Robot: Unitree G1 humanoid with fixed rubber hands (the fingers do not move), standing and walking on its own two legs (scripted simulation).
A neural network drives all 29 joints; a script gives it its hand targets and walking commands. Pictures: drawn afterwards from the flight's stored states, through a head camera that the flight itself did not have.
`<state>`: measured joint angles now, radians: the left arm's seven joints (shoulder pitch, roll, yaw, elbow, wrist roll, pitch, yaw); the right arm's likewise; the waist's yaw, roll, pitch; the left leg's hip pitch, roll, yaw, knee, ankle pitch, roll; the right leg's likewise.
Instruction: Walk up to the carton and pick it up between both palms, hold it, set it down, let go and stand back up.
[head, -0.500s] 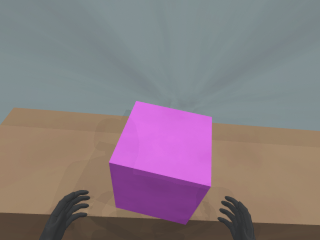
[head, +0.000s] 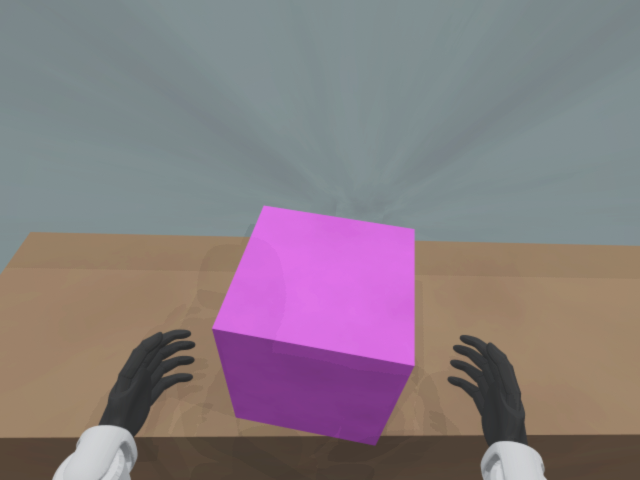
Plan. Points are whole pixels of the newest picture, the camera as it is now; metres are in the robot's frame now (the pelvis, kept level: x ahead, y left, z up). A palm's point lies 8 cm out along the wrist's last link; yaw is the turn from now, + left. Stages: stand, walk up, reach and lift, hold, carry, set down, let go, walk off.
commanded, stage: reach and lift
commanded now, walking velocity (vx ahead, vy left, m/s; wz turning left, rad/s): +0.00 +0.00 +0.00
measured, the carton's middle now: (320, 328) +0.34 +0.01 -0.01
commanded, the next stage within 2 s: none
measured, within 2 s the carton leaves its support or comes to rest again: neither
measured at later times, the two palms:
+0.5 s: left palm (141, 309) +0.29 +0.22 +0.09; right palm (498, 356) +0.26 -0.18 +0.08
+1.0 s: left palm (159, 234) +0.36 +0.21 +0.14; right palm (497, 281) +0.33 -0.18 +0.13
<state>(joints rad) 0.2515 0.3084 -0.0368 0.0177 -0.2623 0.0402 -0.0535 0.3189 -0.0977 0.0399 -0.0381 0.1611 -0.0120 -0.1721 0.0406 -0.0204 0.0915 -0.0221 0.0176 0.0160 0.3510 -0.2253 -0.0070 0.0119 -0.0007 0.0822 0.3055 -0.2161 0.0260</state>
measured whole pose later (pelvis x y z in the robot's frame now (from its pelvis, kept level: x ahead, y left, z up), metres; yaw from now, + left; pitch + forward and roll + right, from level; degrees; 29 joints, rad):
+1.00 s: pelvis -0.02 +0.01 +0.00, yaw +1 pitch -1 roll -1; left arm -0.51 0.34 0.13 0.18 -0.20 0.57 -0.04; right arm -0.39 -0.19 -0.02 0.16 0.33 0.35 -0.23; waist -0.05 -0.03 0.05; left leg -0.17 0.01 0.01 0.37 -0.19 0.00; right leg -0.12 0.00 0.07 0.29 -0.17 0.04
